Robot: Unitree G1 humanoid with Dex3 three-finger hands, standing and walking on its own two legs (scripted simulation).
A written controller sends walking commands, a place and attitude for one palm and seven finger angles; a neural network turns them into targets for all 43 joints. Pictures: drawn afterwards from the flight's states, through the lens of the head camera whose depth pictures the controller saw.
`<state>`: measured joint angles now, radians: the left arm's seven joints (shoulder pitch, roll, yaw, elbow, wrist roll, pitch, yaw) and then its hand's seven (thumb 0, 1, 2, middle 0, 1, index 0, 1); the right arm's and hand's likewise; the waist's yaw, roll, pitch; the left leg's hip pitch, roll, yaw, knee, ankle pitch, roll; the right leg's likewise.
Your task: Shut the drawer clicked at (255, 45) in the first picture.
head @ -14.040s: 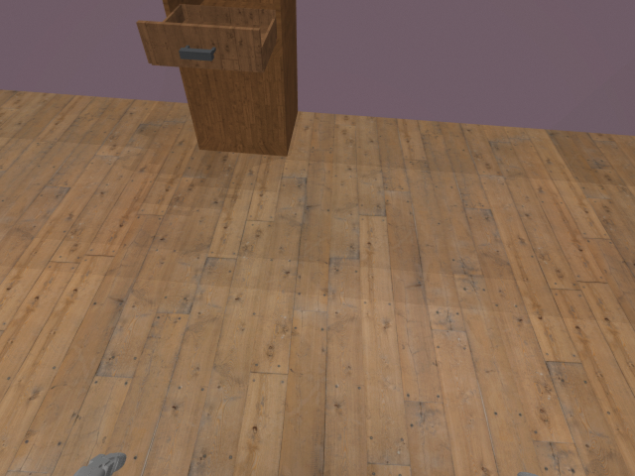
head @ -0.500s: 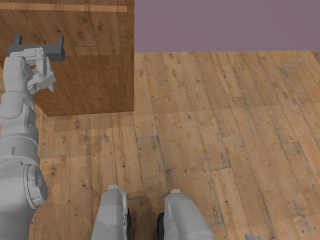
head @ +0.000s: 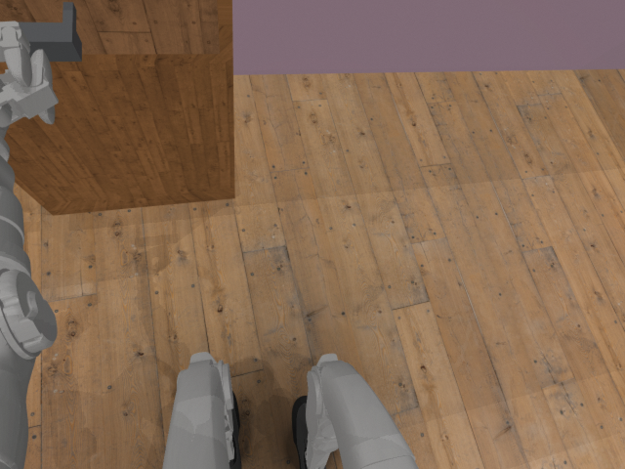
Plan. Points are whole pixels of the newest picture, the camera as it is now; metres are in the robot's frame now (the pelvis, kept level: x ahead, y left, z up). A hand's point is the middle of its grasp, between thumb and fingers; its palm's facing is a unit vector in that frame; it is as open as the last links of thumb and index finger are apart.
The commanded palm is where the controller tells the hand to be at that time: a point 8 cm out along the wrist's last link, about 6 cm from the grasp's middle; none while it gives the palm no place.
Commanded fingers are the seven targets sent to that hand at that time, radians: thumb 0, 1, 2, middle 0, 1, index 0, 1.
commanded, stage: push the drawer shut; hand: left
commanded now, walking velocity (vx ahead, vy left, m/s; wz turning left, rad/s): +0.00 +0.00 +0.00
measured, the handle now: (21, 26) +0.61 +0.30 +0.06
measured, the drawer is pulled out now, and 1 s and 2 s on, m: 0.06 0.00 0.00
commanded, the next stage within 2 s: pull the fist back off the drawer in 0.72 s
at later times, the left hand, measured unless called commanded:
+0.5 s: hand (43, 39) +0.59 +0.27 +0.06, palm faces +0.11 -0.99 -0.04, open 3.3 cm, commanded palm +0.63 +0.26 +0.06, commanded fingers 0.00 0.90 0.90 -1.40 -1.60 -1.40 -1.60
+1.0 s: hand (42, 36) +0.60 +0.27 +0.06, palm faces +0.12 -0.99 -0.06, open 3.4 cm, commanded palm +0.63 +0.25 +0.06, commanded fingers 0.00 0.90 0.90 -1.40 -1.60 -1.40 -1.60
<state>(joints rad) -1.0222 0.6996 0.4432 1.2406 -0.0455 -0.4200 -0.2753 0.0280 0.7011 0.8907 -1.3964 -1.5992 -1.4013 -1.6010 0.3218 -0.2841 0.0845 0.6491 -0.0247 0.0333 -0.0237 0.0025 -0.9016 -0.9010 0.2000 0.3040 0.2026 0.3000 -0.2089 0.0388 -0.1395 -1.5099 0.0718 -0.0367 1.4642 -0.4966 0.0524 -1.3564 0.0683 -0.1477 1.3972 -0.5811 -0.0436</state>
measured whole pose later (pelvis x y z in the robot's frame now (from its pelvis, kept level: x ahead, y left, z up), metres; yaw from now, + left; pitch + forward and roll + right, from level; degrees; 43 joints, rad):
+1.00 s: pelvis -0.01 +0.01 -0.01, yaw -2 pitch +34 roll -11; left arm -1.32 0.90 0.38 1.29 0.05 -0.25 -0.24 0.09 0.68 0.92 -1.40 -1.60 -1.40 -1.60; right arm 0.36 -0.27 0.15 0.63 -0.05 -0.02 -0.04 0.00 -0.90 -0.90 0.20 0.30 0.20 0.30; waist -0.31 0.04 -0.10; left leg -1.64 0.08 -0.07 1.49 -0.47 0.06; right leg -1.46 0.08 -0.17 1.40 -0.55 -0.04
